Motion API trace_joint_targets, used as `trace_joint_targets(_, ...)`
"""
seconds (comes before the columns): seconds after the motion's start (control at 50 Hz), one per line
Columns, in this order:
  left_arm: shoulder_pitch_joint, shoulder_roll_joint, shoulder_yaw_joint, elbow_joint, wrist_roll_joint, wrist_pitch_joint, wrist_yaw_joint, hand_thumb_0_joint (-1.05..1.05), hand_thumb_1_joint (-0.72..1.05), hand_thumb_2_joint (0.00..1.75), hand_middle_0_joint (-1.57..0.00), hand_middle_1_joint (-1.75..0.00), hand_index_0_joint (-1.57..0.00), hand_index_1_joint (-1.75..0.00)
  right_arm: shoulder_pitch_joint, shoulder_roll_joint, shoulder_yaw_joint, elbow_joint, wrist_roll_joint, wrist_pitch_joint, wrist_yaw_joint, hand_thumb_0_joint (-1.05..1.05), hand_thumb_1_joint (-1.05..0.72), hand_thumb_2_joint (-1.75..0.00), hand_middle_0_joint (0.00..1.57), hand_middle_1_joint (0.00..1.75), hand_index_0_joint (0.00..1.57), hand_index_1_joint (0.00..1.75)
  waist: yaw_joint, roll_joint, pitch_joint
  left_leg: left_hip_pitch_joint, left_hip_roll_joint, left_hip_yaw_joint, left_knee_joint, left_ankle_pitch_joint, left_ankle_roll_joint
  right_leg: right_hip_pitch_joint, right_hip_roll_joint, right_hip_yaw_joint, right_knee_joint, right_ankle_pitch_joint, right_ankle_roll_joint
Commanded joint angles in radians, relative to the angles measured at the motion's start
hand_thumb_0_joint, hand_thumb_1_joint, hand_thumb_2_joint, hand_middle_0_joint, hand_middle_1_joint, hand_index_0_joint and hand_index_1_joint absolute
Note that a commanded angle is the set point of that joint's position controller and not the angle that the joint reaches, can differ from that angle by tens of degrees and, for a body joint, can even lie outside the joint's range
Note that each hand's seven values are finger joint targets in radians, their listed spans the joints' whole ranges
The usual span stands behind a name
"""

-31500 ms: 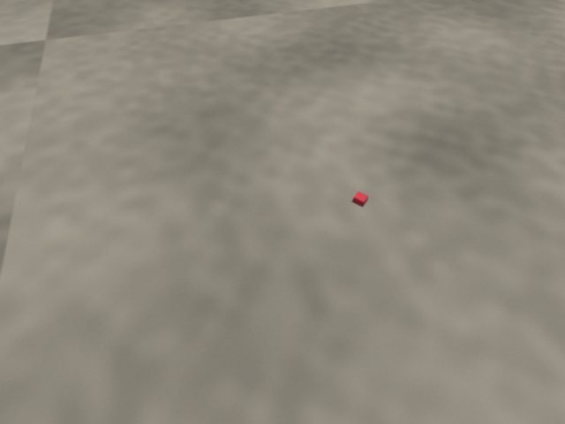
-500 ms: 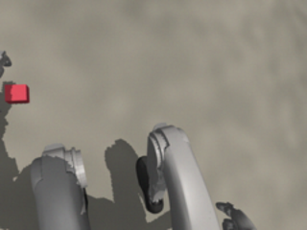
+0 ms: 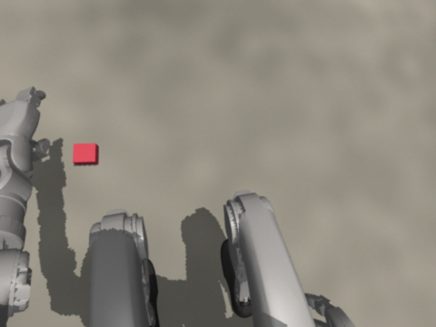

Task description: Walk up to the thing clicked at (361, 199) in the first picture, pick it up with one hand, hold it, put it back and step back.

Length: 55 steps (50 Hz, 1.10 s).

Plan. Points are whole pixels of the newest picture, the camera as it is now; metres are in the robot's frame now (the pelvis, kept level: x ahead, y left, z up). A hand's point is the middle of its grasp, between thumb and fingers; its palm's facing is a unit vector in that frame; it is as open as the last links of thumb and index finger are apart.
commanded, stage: home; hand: left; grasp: from above
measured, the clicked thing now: (86, 154) +0.50 +0.27 -0.37
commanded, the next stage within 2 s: none
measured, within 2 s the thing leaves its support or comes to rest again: neither
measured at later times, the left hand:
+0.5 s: hand out of the picture +0.27 +0.22 +0.09, palm faces -0.03 -0.90 -0.42, open 7.4 cm
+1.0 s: hand out of the picture +0.22 +0.20 +0.28, palm faces +0.18 -0.96 -0.21, open 7.4 cm
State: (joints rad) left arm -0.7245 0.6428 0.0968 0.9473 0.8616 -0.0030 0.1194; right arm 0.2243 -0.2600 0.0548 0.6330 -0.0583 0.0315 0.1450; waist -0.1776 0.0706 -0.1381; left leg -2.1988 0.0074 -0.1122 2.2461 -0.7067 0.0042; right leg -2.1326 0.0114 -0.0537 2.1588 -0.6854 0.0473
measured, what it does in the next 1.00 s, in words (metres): rises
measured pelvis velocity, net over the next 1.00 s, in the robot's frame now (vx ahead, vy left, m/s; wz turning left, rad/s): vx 0.07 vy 0.00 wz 0.13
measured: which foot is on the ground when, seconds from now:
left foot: down 0.00-1.00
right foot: down 0.00-1.00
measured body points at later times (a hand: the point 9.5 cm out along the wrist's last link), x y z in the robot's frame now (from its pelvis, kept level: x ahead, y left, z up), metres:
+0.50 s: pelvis +0.01 -0.01 +0.19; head +0.12 +0.03 +0.62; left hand +0.27 +0.27 +0.12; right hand +0.23 -0.23 +0.10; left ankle +0.07 +0.12 -0.35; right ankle +0.09 -0.13 -0.35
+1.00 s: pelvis +0.07 +0.00 +0.33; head +0.09 +0.01 +0.77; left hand +0.21 +0.25 +0.30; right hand +0.24 -0.23 +0.26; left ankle +0.07 +0.12 -0.35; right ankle +0.09 -0.13 -0.35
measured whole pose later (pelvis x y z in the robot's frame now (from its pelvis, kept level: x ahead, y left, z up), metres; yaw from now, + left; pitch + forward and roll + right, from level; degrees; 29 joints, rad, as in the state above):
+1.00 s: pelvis +0.07 +0.00 +0.33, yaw +7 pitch +12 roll -3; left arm 0.50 0.22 0.03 -0.14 -0.07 0.46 0.05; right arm 0.32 -0.22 0.04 0.51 0.03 -0.18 -0.18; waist -0.07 0.06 -0.19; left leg -0.76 0.03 -0.07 1.05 -0.49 -0.01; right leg -0.71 0.01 -0.05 0.96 -0.47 0.02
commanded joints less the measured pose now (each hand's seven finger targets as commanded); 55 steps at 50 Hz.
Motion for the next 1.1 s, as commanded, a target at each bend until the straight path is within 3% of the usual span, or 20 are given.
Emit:
trace_joint_targets(0.0,-0.046,0.167,0.036,-0.380,-0.184,0.029,-0.067,0.00,0.90,0.90,-0.20,-0.30,-0.20,-0.30,0.134,-0.242,-0.120,-0.069,0.036,-0.007,-0.051,0.00,-0.90,-0.90,0.20,0.30,0.20,0.30,0.031,0.087,-0.671,0.541,-0.016,0.053,-0.365,0.238,0.035,0.507,0.024,-0.045,-0.338,0.262,-0.083)
trace_joint_targets(0.06,0.038,0.144,0.055,-0.526,-0.272,0.039,-0.084,0.00,0.90,0.90,-0.20,-0.30,-0.20,-0.30,0.096,-0.223,-0.136,-0.094,0.050,-0.016,-0.073,0.00,-0.90,-0.90,0.20,0.30,0.20,0.30,0.061,0.065,-0.688,0.621,-0.008,0.053,-0.425,0.205,0.033,0.574,0.019,-0.030,-0.405,0.230,-0.081)
trace_joint_targets(0.08,0.042,0.121,0.044,-0.597,-0.299,0.040,-0.085,0.00,0.90,0.90,-0.20,-0.30,-0.20,-0.30,0.080,-0.212,-0.138,-0.106,0.053,-0.021,-0.079,0.00,-0.90,-0.90,0.20,0.30,0.20,0.30,0.064,0.087,-0.704,0.645,-0.006,0.053,-0.450,0.193,0.031,0.596,0.016,-0.025,-0.423,0.222,-0.080)
trace_joint_targets(0.16,0.204,0.029,0.018,-0.608,-0.400,0.074,-0.072,0.00,0.90,0.90,-0.20,-0.30,-0.20,-0.30,0.027,-0.193,-0.137,-0.117,0.069,-0.046,-0.109,0.00,-0.90,-0.90,0.20,0.30,0.20,0.30,0.071,0.079,-0.552,0.734,0.003,0.025,-0.591,0.089,0.023,0.596,0.010,-0.020,-0.517,0.136,-0.077)
trace_joint_targets(0.22,0.261,0.008,0.027,-0.722,-0.464,0.110,-0.058,0.00,0.90,0.90,-0.20,-0.30,-0.20,-0.30,-0.005,-0.189,-0.138,-0.139,0.078,-0.071,-0.130,0.00,-0.90,-0.90,0.20,0.30,0.20,0.30,0.086,0.107,-0.547,0.825,0.004,0.005,-0.688,0.019,0.020,0.655,0.009,-0.008,-0.588,0.090,-0.076)
trace_joint_targets(0.24,0.307,-0.031,0.000,-0.733,-0.490,0.126,-0.058,0.00,0.90,0.90,-0.20,-0.30,-0.20,-0.30,-0.021,-0.184,-0.136,-0.143,0.083,-0.080,-0.137,0.00,-0.90,-0.90,0.20,0.30,0.20,0.30,0.082,0.113,-0.536,0.865,0.008,-0.002,-0.728,0.014,0.017,0.677,0.007,-0.007,-0.608,0.092,-0.074)
trace_joint_targets(0.26,0.316,-0.032,0.008,-0.781,-0.516,0.139,-0.055,0.00,0.90,0.90,-0.20,-0.30,-0.20,-0.30,-0.038,-0.181,-0.133,-0.149,0.086,-0.089,-0.145,0.00,-0.90,-0.90,0.20,0.30,0.20,0.30,0.093,0.118,-0.550,0.902,0.007,-0.002,-0.748,0.006,0.017,0.704,0.010,-0.004,-0.633,0.088,-0.072)
trace_joint_targets(0.28,0.340,-0.055,-0.003,-0.776,-0.539,0.154,-0.052,0.00,0.90,0.90,-0.20,-0.30,-0.20,-0.30,-0.050,-0.180,-0.128,-0.152,0.090,-0.098,-0.154,0.00,-0.90,-0.90,0.20,0.30,0.20,0.30,0.083,0.108,-0.529,0.926,0.008,-0.008,-0.772,0.000,0.016,0.718,0.009,-0.001,-0.654,0.085,-0.071)
trace_joint_targets(0.42,0.528,-0.129,0.001,-0.879,-0.723,0.233,-0.027,0.00,0.90,0.90,-0.20,-0.30,-0.20,-0.30,-0.090,-0.138,-0.100,-0.180,0.100,-0.152,-0.203,0.00,-0.90,-0.90,0.20,0.30,0.20,0.30,0.077,0.061,-0.425,1.059,0.000,0.014,-0.910,0.042,0.021,0.909,0.005,0.028,-0.843,0.094,-0.067)
trace_joint_targets(0.46,0.585,-0.140,0.015,-0.903,-0.760,0.255,-0.022,0.00,0.90,0.90,-0.20,-0.30,-0.20,-0.30,-0.095,-0.129,-0.092,-0.185,0.101,-0.164,-0.214,0.00,-0.90,-0.90,0.20,0.30,0.20,0.30,0.087,0.064,-0.397,1.107,0.000,0.006,-0.964,0.043,0.020,0.963,0.005,0.030,-0.891,0.100,-0.065)
trace_joint_targets(0.56,0.753,-0.218,0.010,-0.969,-0.838,0.323,-0.021,0.00,0.90,0.90,-0.20,-0.30,-0.20,-0.30,-0.063,-0.103,-0.071,-0.199,0.105,-0.185,-0.248,0.00,-0.90,-0.90,0.20,0.30,0.20,0.30,0.092,0.048,-0.366,1.247,0.001,0.008,-1.078,0.179,0.013,1.132,0.005,0.025,-1.009,0.214,-0.065)
trace_joint_targets(0.58,0.775,-0.216,0.031,-0.973,-0.858,0.336,-0.019,0.00,0.90,0.90,-0.20,-0.30,-0.20,-0.30,-0.058,-0.105,-0.067,-0.205,0.108,-0.190,-0.257,0.00,-0.90,-0.90,0.20,0.30,0.20,0.30,0.101,0.028,-0.366,1.279,0.002,0.005,-1.099,0.186,0.012,1.159,0.006,0.022,-1.034,0.220,-0.064)
trace_joint_targets(0.6,0.803,-0.243,0.013,-0.999,-0.872,0.345,-0.023,0.00,0.90,0.90,-0.20,-0.30,-0.20,-0.30,-0.055,-0.095,-0.063,-0.202,0.107,-0.196,-0.267,0.00,-0.90,-0.90,0.20,0.30,0.20,0.30,0.092,0.036,-0.346,1.293,0.002,0.015,-1.116,0.221,0.012,1.191,0.007,0.021,-1.057,0.247,-0.064)
trace_joint_targets(0.62,0.837,-0.245,0.032,-1.010,-0.888,0.355,-0.022,0.00,0.90,0.90,-0.20,-0.30,-0.20,-0.30,-0.045,-0.095,-0.060,-0.209,0.107,-0.202,-0.276,0.00,-0.90,-0.90,0.20,0.30,0.20,0.30,0.102,0.030,-0.340,1.319,0.001,0.019,-1.136,0.239,0.012,1.226,0.008,0.020,-1.080,0.262,-0.064)
trace_joint_targets(0.74,1.003,-0.294,0.019,-1.106,-0.928,0.394,-0.036,0.00,0.90,0.90,-0.20,-0.30,-0.20,-0.30,-0.002,-0.078,-0.052,-0.227,0.098,-0.234,-0.315,0.00,-0.90,-0.90,0.20,0.30,0.20,0.30,0.107,0.031,-0.244,1.453,0.002,0.023,-1.265,0.353,0.004,1.365,0.011,0.005,-1.207,0.354,-0.058)
trace_joint_targets(0.86,1.179,-0.317,0.009,-1.239,-0.930,0.413,-0.046,0.00,0.90,0.90,-0.20,-0.30,-0.20,-0.30,0.026,-0.060,-0.057,-0.264,0.090,-0.262,-0.339,0.00,-0.90,-0.90,0.20,0.30,0.20,0.30,0.122,0.004,-0.194,1.546,-0.010,0.056,-1.339,0.446,0.008,1.495,0.019,-0.003,-1.316,0.426,-0.057)
trace_joint_targets(0.92,1.208,-0.330,-0.013,-1.256,-0.923,0.419,-0.058,0.00,0.90,0.90,-0.20,-0.30,-0.20,-0.30,0.022,-0.064,-0.060,-0.265,0.083,-0.274,-0.343,0.00,-0.90,-0.90,0.20,0.30,0.20,0.30,0.120,0.009,-0.142,1.577,-0.002,0.045,-1.383,0.454,0.003,1.493,0.023,-0.018,-1.332,0.422,-0.058)
trace_joint_targets(1.08,1.205,-0.326,-0.013,-1.273,-0.919,0.417,-0.090,0.00,0.90,0.90,-0.20,-0.30,-0.20,-0.30,0.011,-0.078,-0.069,-0.268,0.070,-0.310,-0.346,0.00,-0.90,-0.90,0.20,0.30,0.20,0.30,0.116,-0.053,-0.077,1.592,-0.011,0.061,-1.405,0.422,0.015,1.522,0.019,-0.023,-1.381,0.393,-0.046)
